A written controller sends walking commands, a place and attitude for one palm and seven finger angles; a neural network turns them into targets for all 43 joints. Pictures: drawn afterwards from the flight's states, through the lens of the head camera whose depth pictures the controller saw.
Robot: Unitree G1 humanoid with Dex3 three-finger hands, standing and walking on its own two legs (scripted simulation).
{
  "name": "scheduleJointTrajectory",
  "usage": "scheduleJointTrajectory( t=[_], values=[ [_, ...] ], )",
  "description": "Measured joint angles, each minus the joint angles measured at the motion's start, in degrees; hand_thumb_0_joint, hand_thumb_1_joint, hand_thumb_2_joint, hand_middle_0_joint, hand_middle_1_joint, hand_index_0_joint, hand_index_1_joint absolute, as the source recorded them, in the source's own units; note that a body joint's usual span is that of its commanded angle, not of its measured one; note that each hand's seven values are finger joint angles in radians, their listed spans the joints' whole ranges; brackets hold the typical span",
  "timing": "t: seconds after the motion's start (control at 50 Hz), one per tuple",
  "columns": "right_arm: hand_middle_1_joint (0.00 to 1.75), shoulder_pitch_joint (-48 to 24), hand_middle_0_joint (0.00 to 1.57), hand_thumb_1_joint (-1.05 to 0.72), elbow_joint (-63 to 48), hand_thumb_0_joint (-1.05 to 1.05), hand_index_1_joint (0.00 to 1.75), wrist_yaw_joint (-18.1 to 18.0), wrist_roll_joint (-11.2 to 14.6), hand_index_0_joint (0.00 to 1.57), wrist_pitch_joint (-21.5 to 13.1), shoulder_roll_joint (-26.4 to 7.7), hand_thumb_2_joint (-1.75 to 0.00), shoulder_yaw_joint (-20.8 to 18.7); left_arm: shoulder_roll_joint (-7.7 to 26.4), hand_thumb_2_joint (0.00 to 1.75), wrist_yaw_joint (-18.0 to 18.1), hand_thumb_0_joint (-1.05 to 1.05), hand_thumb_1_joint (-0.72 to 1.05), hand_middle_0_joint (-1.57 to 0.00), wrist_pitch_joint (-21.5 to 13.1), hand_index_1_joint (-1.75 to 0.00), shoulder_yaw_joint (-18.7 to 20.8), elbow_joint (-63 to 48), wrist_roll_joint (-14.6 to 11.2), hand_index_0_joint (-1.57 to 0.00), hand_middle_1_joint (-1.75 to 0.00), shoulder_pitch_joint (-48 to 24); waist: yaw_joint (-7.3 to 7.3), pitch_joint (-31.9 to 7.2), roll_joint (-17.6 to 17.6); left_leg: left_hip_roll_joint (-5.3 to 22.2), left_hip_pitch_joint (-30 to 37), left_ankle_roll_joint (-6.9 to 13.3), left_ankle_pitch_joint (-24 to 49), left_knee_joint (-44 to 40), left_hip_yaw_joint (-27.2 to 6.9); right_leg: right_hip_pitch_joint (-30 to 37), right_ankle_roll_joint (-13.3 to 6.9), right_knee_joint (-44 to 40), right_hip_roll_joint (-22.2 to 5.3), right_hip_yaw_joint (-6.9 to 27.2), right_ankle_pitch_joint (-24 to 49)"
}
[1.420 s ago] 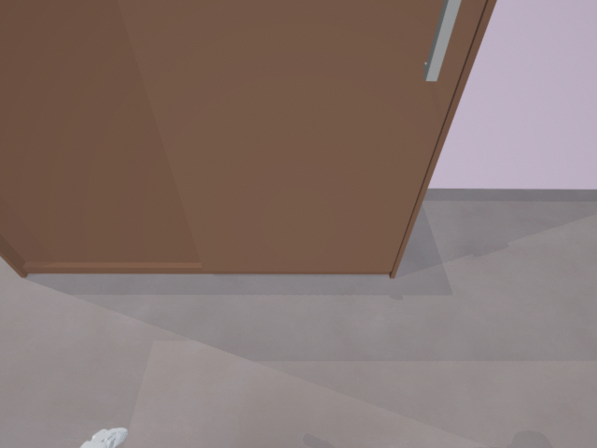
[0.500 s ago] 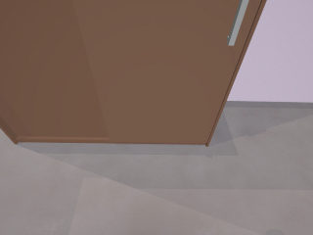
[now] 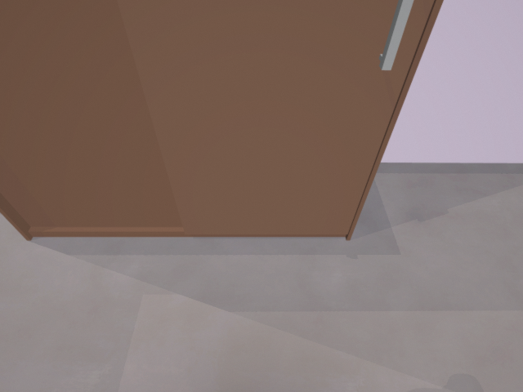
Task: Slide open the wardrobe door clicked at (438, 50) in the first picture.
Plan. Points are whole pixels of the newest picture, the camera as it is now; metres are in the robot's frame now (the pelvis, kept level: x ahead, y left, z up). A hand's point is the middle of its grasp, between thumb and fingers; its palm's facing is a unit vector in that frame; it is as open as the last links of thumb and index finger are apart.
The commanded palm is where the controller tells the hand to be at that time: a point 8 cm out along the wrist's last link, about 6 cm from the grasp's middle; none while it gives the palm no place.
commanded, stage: look at it before walking up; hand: right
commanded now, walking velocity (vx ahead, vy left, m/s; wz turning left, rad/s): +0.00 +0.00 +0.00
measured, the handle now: (400, 7) +0.89 -0.27 +0.23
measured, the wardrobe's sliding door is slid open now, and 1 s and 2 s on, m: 0.00 0.00 0.00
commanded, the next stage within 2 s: take the last steps up to it in 0.02 s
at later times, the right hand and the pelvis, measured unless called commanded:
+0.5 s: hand out of the picture +0.02 -0.25 -0.20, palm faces +0.05 +0.98 -0.19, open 7.4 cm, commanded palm none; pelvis +0.06 -0.06 -0.02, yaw -1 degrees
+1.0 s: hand (381, 294) +0.37 -0.24 -0.18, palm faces +0.02 +0.99 -0.17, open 7.3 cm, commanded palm none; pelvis +0.25 -0.08 -0.03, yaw -1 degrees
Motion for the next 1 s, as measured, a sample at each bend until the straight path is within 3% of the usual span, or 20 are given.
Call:
scheduleJointTrajectory(
  t=[0.22,0.36,0.42,0.46,0.52,0.56,0.62,0.7,0.76,0.88,0.94,0.96,1.0],
  values=[
    [0.30,0.22,0.20,-0.91,0.17,0.01,0.30,-0.39,-0.09,0.20,0.35,0.32,-0.90,-0.10,-0.34,0.90,0.14,0.00,0.90,-0.20,0.16,-0.30,-0.19,-0.08,0.19,-0.20,-0.30,0.20,-0.17,-0.58,-0.22,0.30,0.22,-0.33,-0.33,-0.04,0.15,0.00,-0.22,0.23,0.28,0.14,-0.33],
    [0.30,5.81,0.20,-0.91,-1.43,0.01,0.30,-0.12,-0.71,0.20,0.54,4.07,-0.90,-1.19,-3.08,0.90,-0.40,0.00,0.90,-0.20,1.42,-0.30,0.35,-1.24,0.91,-0.20,-0.30,6.35,-0.99,-3.35,-0.30,1.00,-0.08,-0.31,-3.47,1.78,0.87,-6.39,-0.22,14.70,-0.40,-1.92,-11.05],
    [0.30,8.87,0.20,-0.91,-1.42,0.01,0.30,0.08,-0.92,0.20,0.18,5.44,-0.90,-1.77,-4.58,0.90,-0.96,0.00,0.90,-0.20,1.05,-0.30,0.86,-2.06,0.71,-0.20,-0.30,9.28,-1.00,-3.18,0.65,2.54,0.49,-1.25,-5.15,2.81,1.07,-7.35,-0.31,14.43,-1.11,-3.74,-10.82],
    [0.30,10.66,0.20,-0.91,-1.19,0.01,0.30,0.21,-0.83,0.20,0.56,6.15,-0.90,-2.07,-5.31,0.90,-0.96,0.00,0.90,-0.20,0.12,-0.30,1.06,-2.79,0.60,-0.20,-0.30,11.19,-0.70,-2.80,1.01,3.60,-0.43,-1.53,-8.17,6.77,1.07,-6.00,-0.69,9.95,-1.16,-4.56,-7.56],
    [0.30,12.27,0.20,-0.91,-0.04,0.01,0.30,0.10,-0.79,0.20,2.02,7.19,-0.90,-2.43,-7.05,0.90,-0.27,0.00,0.90,-0.20,-1.11,-0.30,1.36,-3.14,0.91,-0.20,-0.30,13.40,-0.25,-2.30,1.64,3.87,-7.48,0.50,-16.37,24.77,0.55,-5.01,-3.16,11.14,-0.03,-6.54,-7.72],
    [0.30,12.30,0.20,-0.91,0.52,0.01,0.30,0.31,-0.96,0.20,2.05,7.64,-0.90,-2.64,-8.51,0.90,0.25,0.00,0.90,-0.20,-1.69,-0.30,1.07,-2.93,0.84,-0.20,-0.30,15.33,0.55,-2.08,1.76,3.72,-12.85,1.25,-14.74,35.77,1.52,-2.55,-4.03,8.29,0.63,-7.12,-7.87],
    [0.30,10.84,0.20,-0.91,0.03,0.01,0.30,0.65,-1.04,0.20,1.44,8.09,-0.90,-3.02,-10.90,0.90,0.87,0.00,0.90,-0.20,-2.57,-0.30,0.41,-1.45,0.58,-0.20,-0.30,18.32,1.15,-1.60,2.02,4.32,-18.80,0.84,-9.70,41.93,3.30,1.51,-4.50,2.62,1.85,-7.18,-6.35],
    [0.30,7.44,0.20,-0.91,-1.76,0.01,0.30,0.71,-0.97,0.20,1.03,9.07,-0.90,-3.44,-13.67,0.90,1.40,0.00,0.90,-0.20,-3.28,-0.30,-0.06,1.04,0.29,-0.20,-0.30,21.27,1.22,-0.78,2.03,5.22,-24.05,-0.12,-4.79,40.77,4.38,6.13,-5.09,-2.97,3.35,-6.99,-5.57],
    [0.30,4.60,0.20,-0.93,-2.87,0.01,0.30,0.49,-0.89,0.20,1.04,9.31,-0.90,-3.98,-15.10,0.90,1.64,0.00,0.90,-0.20,-3.51,-0.30,-0.04,2.40,0.32,-0.20,-0.30,22.43,1.58,0.00,1.83,5.50,-25.52,-0.30,-2.42,35.27,4.98,9.22,-5.18,-5.35,4.08,-6.84,-6.23],
    [0.30,-0.64,0.20,-0.93,-4.84,0.01,0.30,0.53,-0.73,0.20,0.40,10.39,-0.90,-4.00,-15.36,0.90,1.90,0.00,0.90,-0.20,-3.69,-0.30,0.53,3.61,0.63,-0.20,-0.30,22.87,3.20,1.59,0.40,3.64,-22.51,1.86,-2.33,21.23,6.63,14.43,-4.63,-5.23,4.15,-7.01,-11.10],
    [0.30,-1.80,0.20,-0.92,-6.39,0.01,0.30,0.39,-0.99,0.20,-1.35,10.84,-0.90,-3.73,-15.04,0.90,1.75,0.00,0.90,-0.20,-3.35,-0.30,0.90,4.28,0.37,-0.20,-0.30,23.20,3.02,1.73,-0.34,1.32,-16.69,3.94,-1.65,14.68,7.82,13.80,-3.90,3.50,2.93,-6.94,-16.58],
    [0.30,-1.87,0.20,-0.92,-6.76,0.01,0.30,0.23,-1.14,0.20,-2.38,10.95,-0.90,-3.77,-14.99,0.90,1.53,0.00,0.90,-0.20,-3.03,-0.30,1.09,4.52,0.06,-0.20,-0.30,22.91,2.43,1.78,-0.23,1.28,-15.76,4.64,0.83,14.55,8.05,10.79,-3.54,11.99,2.38,-7.10,-17.89],
    [0.30,-1.42,0.20,-0.92,-7.08,0.01,0.30,-0.11,-0.73,0.20,-3.54,11.39,-0.90,-3.69,-14.25,0.90,1.22,0.00,0.90,-0.20,-2.07,-0.30,1.73,4.08,-0.11,-0.20,-0.30,20.81,1.99,2.23,-0.87,1.03,-14.46,4.86,-1.75,16.91,8.93,1.59,-2.84,34.18,1.41,-4.98,-17.41]
  ],
)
